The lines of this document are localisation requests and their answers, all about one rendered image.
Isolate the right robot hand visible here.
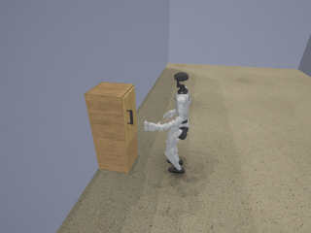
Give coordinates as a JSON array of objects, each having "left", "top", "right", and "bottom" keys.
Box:
[{"left": 163, "top": 110, "right": 176, "bottom": 120}]

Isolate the robot left shin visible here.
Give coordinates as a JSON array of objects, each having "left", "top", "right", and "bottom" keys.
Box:
[{"left": 164, "top": 150, "right": 181, "bottom": 170}]

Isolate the left robot forearm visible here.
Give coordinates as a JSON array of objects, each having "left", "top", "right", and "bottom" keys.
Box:
[{"left": 156, "top": 117, "right": 183, "bottom": 131}]

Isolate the left robot upper arm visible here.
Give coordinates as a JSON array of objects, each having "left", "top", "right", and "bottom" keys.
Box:
[{"left": 174, "top": 95, "right": 186, "bottom": 122}]

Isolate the handle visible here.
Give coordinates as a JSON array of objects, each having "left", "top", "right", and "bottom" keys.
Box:
[{"left": 126, "top": 110, "right": 133, "bottom": 125}]

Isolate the humanoid robot torso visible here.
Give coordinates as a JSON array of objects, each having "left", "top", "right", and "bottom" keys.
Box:
[{"left": 174, "top": 91, "right": 190, "bottom": 132}]

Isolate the left robot hand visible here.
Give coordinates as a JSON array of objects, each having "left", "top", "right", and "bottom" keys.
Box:
[{"left": 144, "top": 120, "right": 161, "bottom": 132}]

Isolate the cupboard door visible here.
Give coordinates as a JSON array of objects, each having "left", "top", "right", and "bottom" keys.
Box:
[{"left": 122, "top": 86, "right": 137, "bottom": 146}]

